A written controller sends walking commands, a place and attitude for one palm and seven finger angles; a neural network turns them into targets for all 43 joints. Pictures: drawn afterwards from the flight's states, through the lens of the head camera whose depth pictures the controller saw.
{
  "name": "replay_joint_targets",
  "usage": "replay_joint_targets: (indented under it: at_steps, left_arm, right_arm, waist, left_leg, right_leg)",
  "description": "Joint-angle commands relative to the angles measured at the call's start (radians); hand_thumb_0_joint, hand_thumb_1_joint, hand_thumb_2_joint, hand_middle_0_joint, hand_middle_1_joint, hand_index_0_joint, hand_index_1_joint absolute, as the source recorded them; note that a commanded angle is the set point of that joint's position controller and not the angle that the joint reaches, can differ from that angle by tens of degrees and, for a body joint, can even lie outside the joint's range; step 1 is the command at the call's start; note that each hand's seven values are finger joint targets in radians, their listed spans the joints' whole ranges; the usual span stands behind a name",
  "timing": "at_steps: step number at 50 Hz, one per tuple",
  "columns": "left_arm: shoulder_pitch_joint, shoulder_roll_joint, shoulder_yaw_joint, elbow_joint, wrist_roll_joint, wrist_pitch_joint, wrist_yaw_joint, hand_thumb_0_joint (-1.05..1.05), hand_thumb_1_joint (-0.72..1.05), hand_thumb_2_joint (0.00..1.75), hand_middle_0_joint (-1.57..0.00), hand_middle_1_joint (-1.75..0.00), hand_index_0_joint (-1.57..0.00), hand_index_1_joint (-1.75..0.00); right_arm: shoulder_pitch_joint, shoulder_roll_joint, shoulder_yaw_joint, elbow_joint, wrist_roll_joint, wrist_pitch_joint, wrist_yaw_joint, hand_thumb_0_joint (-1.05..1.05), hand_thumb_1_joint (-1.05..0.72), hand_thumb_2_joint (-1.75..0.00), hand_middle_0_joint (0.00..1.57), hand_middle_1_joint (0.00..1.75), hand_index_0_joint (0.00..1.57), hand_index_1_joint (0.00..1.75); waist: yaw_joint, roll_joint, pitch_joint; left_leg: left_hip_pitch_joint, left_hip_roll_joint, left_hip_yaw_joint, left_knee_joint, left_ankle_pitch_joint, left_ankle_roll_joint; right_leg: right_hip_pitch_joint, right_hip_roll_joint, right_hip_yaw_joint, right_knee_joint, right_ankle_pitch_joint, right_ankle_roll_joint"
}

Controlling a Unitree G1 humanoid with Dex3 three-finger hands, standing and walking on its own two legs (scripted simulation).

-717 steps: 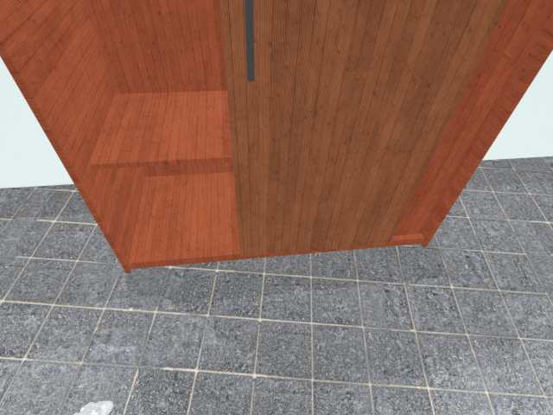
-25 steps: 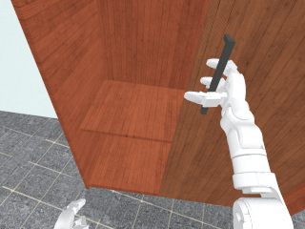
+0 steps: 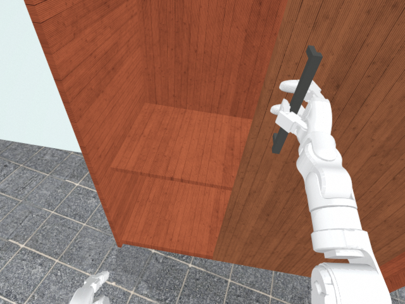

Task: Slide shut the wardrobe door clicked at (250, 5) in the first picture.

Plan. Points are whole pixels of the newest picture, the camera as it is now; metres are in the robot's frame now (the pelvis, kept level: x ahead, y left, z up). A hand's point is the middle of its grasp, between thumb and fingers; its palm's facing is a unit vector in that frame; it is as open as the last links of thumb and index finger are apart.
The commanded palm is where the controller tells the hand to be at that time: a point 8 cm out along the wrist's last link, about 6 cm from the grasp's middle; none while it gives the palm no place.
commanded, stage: grip the handle and tug to test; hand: right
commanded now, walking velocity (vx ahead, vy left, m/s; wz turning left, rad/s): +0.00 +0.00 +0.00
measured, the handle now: (291, 105) +0.46 -0.13 +0.20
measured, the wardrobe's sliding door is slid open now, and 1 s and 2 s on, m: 0.46 0.46 0.46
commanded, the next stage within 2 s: tug the door sideways, standing still in 0.66 s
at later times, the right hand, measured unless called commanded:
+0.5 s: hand (281, 116) +0.41 -0.10 +0.21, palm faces +0.09 +1.00 +0.00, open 5.3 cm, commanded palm +0.37 -0.14 +0.21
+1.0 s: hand (282, 117) +0.41 -0.10 +0.21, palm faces +0.10 +0.99 -0.02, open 5.5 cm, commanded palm +0.39 -0.13 +0.21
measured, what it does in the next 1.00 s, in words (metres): stands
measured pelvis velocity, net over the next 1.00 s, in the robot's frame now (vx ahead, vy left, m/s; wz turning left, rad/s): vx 0.04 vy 0.01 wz -0.04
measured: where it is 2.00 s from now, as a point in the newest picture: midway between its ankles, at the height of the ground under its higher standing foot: outside the picture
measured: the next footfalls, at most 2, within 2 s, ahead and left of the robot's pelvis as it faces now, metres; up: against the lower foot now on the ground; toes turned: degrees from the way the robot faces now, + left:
none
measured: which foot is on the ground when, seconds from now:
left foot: down 0.00-1.00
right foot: down 0.00-1.00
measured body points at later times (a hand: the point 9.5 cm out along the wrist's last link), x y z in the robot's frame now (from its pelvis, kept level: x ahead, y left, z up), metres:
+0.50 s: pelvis +0.02 +0.00 +0.00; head +0.00 +0.03 +0.45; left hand +0.18 +0.24 -0.10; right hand +0.40 -0.15 +0.21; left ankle -0.07 +0.09 -0.74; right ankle +0.03 -0.12 -0.74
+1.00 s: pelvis +0.04 +0.01 +0.00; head +0.03 +0.04 +0.45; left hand +0.24 +0.23 -0.10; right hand +0.40 -0.15 +0.21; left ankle -0.07 +0.09 -0.73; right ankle +0.03 -0.12 -0.74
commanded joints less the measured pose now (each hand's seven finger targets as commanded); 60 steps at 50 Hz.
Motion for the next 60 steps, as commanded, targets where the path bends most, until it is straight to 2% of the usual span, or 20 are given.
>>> replay_joint_targets:
  at_steps: [1, 4, 12, 15, 17, 20, 21, 25, 27, 30, 33, 36, 38, 39, 40, 43, 47, 51, 56, 60]
  left_arm:
    - [-0.127, 0.104, 0.033, -0.161, 0.002, -0.053, 0.000, 0.00, 0.90, 0.90, -0.20, -0.30, -0.20, -0.30]
    - [-0.133, 0.100, 0.033, -0.165, 0.001, -0.052, -0.005, 0.00, 0.90, 0.90, -0.20, -0.30, -0.20, -0.30]
    - [-0.137, 0.100, 0.031, -0.168, 0.005, -0.041, -0.004, 0.00, 0.90, 0.90, -0.20, -0.30, -0.20, -0.30]
    - [-0.147, 0.104, 0.030, -0.179, 0.007, -0.031, -0.003, 0.00, 0.90, 0.90, -0.20, -0.30, -0.20, -0.30]
    - [-0.160, 0.098, 0.028, -0.190, 0.004, -0.030, -0.006, 0.00, 0.90, 0.90, -0.20, -0.30, -0.20, -0.30]
    - [-0.171, 0.103, 0.026, -0.200, 0.005, -0.021, -0.007, 0.00, 0.90, 0.90, -0.20, -0.30, -0.20, -0.30]
    - [-0.178, 0.098, 0.024, -0.211, 0.004, -0.021, -0.010, 0.00, 0.90, 0.90, -0.20, -0.30, -0.20, -0.30]
    - [-0.190, 0.103, 0.023, -0.222, 0.006, -0.011, -0.011, 0.00, 0.90, 0.90, -0.20, -0.30, -0.20, -0.30]
    - [-0.203, 0.094, 0.023, -0.237, 0.002, -0.013, -0.016, 0.00, 0.90, 0.90, -0.20, -0.30, -0.20, -0.30]
    - [-0.209, 0.096, 0.022, -0.249, 0.005, -0.006, -0.022, 0.00, 0.90, 0.90, -0.20, -0.30, -0.20, -0.30]
    - [-0.223, 0.095, 0.020, -0.252, 0.005, 0.000, -0.022, 0.00, 0.90, 0.90, -0.20, -0.30, -0.20, -0.30]
    - [-0.236, 0.091, 0.020, -0.263, 0.003, 0.000, -0.024, 0.00, 0.90, 0.90, -0.20, -0.30, -0.20, -0.30]
    - [-0.237, 0.094, 0.017, -0.259, 0.007, 0.006, -0.023, 0.00, 0.90, 0.90, -0.20, -0.30, -0.20, -0.30]
    - [-0.234, 0.103, 0.017, -0.251, 0.005, 0.009, -0.019, 0.00, 0.90, 0.90, -0.20, -0.30, -0.20, -0.30]
    - [-0.241, 0.097, 0.012, -0.247, 0.006, 0.013, -0.016, 0.00, 0.90, 0.90, -0.20, -0.30, -0.20, -0.30]
    - [-0.222, 0.098, 0.013, -0.213, 0.007, 0.017, -0.005, 0.00, 0.90, 0.90, -0.20, -0.30, -0.20, -0.30]
    - [-0.211, 0.093, 0.018, -0.208, 0.010, 0.015, -0.007, 0.00, 0.90, 0.90, -0.20, -0.30, -0.20, -0.30]
    - [-0.216, 0.085, 0.021, -0.202, 0.012, 0.013, -0.012, 0.00, 0.90, 0.90, -0.20, -0.30, -0.20, -0.30]
    - [-0.214, 0.071, 0.019, -0.195, 0.013, 0.006, -0.020, 0.00, 0.90, 0.90, -0.20, -0.30, -0.20, -0.30]
    - [-0.197, 0.070, 0.025, -0.187, 0.018, -0.004, -0.028, 0.00, 0.90, 0.90, -0.20, -0.30, -0.20, -0.30]
  right_arm:
    - [-0.485, -0.075, 0.031, -0.295, 0.007, -0.058, 0.028, 0.00, -0.90, -0.90, 0.45, 1.40, 0.45, 1.40]
    - [-0.464, -0.047, 0.056, -0.315, 0.003, -0.055, 0.027, 0.00, -0.90, -0.90, 0.45, 1.40, 0.45, 1.40]
    - [-0.458, -0.051, 0.050, -0.328, 0.005, -0.038, 0.028, 0.00, -0.90, -0.90, 0.45, 1.40, 0.45, 1.40]
    - [-0.389, -0.086, 0.010, -0.337, 0.009, -0.031, 0.031, 0.00, -0.90, -0.90, 0.45, 1.40, 0.45, 1.40]
    - [-0.368, -0.051, 0.045, -0.364, 0.012, -0.027, 0.041, 0.00, -0.90, -0.90, 0.45, 1.40, 0.45, 1.40]
    - [-0.319, -0.085, 0.012, -0.401, 0.016, -0.019, 0.043, 0.00, -0.90, -0.90, 0.45, 1.40, 0.45, 1.40]
    - [-0.303, -0.051, 0.046, -0.426, 0.017, -0.016, 0.048, 0.00, -0.90, -0.90, 0.45, 1.40, 0.45, 1.40]
    - [-0.222, -0.095, 0.004, -0.478, 0.021, 0.002, 0.048, 0.00, -0.90, -0.90, 0.45, 1.40, 0.45, 1.40]
    - [-0.211, -0.040, 0.067, -0.540, 0.018, 0.010, 0.055, 0.00, -0.90, -0.90, 0.45, 1.40, 0.45, 1.40]
    - [-0.116, -0.071, 0.034, -0.596, 0.021, 0.025, 0.050, 0.00, -0.90, -0.90, 0.45, 1.40, 0.45, 1.40]
    - [-0.111, -0.056, 0.068, -0.635, 0.023, 0.040, 0.055, 0.00, -0.90, -0.90, 0.45, 1.40, 0.45, 1.40]
    - [-0.101, -0.040, 0.082, -0.688, 0.024, 0.056, 0.055, 0.00, -0.90, -0.90, 0.45, 1.40, 0.45, 1.40]
    - [-0.054, -0.057, 0.064, -0.678, 0.028, 0.069, 0.052, 0.00, -0.90, -0.90, 0.45, 1.40, 0.45, 1.40]
    - [-0.087, -0.118, 0.007, -0.671, 0.026, 0.071, 0.048, 0.00, -0.90, -0.90, 0.45, 1.40, 0.45, 1.40]
    - [-0.129, -0.077, 0.047, -0.651, 0.024, 0.080, 0.050, 0.00, -0.90, -0.90, 0.45, 1.40, 0.45, 1.40]
    - [-0.268, -0.058, 0.069, -0.587, 0.020, 0.093, 0.036, 0.00, -0.90, -0.90, 0.45, 1.40, 0.45, 1.40]
    - [-0.313, -0.006, 0.118, -0.571, 0.007, 0.089, 0.024, 0.00, -0.90, -0.90, 0.45, 1.40, 0.45, 1.40]
    - [-0.377, 0.052, 0.181, -0.553, 0.000, 0.053, 0.021, 0.00, -0.90, -0.90, 0.45, 1.40, 0.45, 1.40]
    - [-0.473, 0.113, 0.249, -0.513, -0.009, 0.008, 0.030, 0.00, -0.90, -0.90, 0.45, 1.40, 0.45, 1.40]
    - [-0.539, 0.142, 0.280, -0.489, -0.008, -0.022, 0.035, 0.00, -0.90, -0.90, 0.45, 1.40, 0.45, 1.40]
  waist:
    - [0.007, 0.092, -0.301]
    - [0.006, 0.087, -0.305]
    - [0.009, 0.095, -0.314]
    - [-0.009, 0.111, -0.322]
    - [-0.006, 0.099, -0.317]
    - [-0.018, 0.102, -0.323]
    - [-0.016, 0.104, -0.324]
    - [-0.028, 0.117, -0.323]
    - [-0.021, 0.087, -0.330]
    - [-0.037, 0.103, -0.340]
    - [-0.031, 0.119, -0.324]
    - [-0.029, 0.079, -0.339]
    - [-0.035, 0.124, -0.319]
    - [-0.034, 0.122, -0.333]
    - [-0.025, 0.101, -0.303]
    - [0.001, 0.076, -0.260]
    - [0.010, 0.076, -0.320]
    - [0.022, 0.111, -0.321]
    - [0.035, 0.053, -0.303]
    - [0.042, 0.078, -0.346]
  left_leg:
    - [-0.107, -0.009, -0.001, -0.037, 0.517, -0.020]
    - [-0.106, -0.010, 0.002, -0.032, 0.541, -0.019]
    - [-0.096, -0.005, 0.003, -0.024, 0.589, -0.021]
    - [-0.059, 0.000, 0.000, -0.020, 0.632, -0.024]
    - [-0.066, -0.001, 0.004, -0.014, 0.646, -0.023]
    - [-0.035, 0.005, 0.002, -0.011, 0.682, -0.025]
    - [-0.034, 0.004, 0.007, -0.005, 0.689, -0.025]
    - [-0.010, 0.010, 0.007, 0.001, 0.746, -0.029]
    - [-0.023, 0.008, 0.011, 0.009, 0.739, -0.026]
    - [0.000, 0.012, 0.013, 0.017, 0.780, -0.029]
    - [0.008, 0.017, 0.013, 0.019, 0.790, -0.027]
    - [-0.010, 0.013, 0.015, 0.026, 0.790, -0.028]
    - [0.011, 0.020, 0.016, 0.025, 0.816, -0.030]
    - [0.016, 0.019, 0.012, 0.026, 0.825, -0.032]
    - [0.000, 0.018, 0.013, 0.022, 0.804, -0.030]
    - [-0.049, 0.012, 0.013, 0.002, 0.715, -0.020]
    - [-0.062, 0.009, 0.019, 0.032, 0.757, -0.018]
    - [-0.070, 0.009, 0.021, 0.036, 0.740, -0.019]
    - [-0.118, 0.004, 0.017, 0.022, 0.648, -0.010]
    - [-0.125, -0.001, 0.017, 0.033, 0.660, -0.009]
  right_leg:
    - [0.316, 0.015, 0.031, 0.022, 0.331, -0.055]
    - [0.323, 0.014, 0.030, 0.029, 0.357, -0.053]
    - [0.330, 0.018, 0.030, 0.037, 0.386, -0.054]
    - [0.306, 0.022, 0.024, 0.037, 0.389, -0.055]
    - [0.322, 0.020, 0.025, 0.040, 0.412, -0.053]
    - [0.306, 0.022, 0.021, 0.039, 0.415, -0.052]
    - [0.309, 0.023, 0.022, 0.041, 0.427, -0.053]
    - [0.298, 0.021, 0.018, 0.043, 0.448, -0.052]
    - [0.325, 0.020, 0.021, 0.048, 0.476, -0.052]
    - [0.313, 0.019, 0.022, 0.053, 0.493, -0.050]
    - [0.298, 0.019, 0.023, 0.057, 0.494, -0.049]
    - [0.333, 0.017, 0.025, 0.058, 0.521, -0.048]
    - [0.296, 0.018, 0.026, 0.061, 0.508, -0.047]
    - [0.299, 0.019, 0.023, 0.054, 0.498, -0.046]
    - [0.293, 0.025, 0.021, 0.053, 0.487, -0.047]
    - [0.300, 0.023, 0.027, 0.056, 0.458, -0.047]
    - [0.360, 0.021, 0.043, 0.073, 0.551, -0.049]
    - [0.355, 0.024, 0.051, 0.076, 0.514, -0.053]
    - [0.372, 0.025, 0.066, 0.077, 0.459, -0.051]
    - [0.393, 0.027, 0.077, 0.091, 0.484, -0.055]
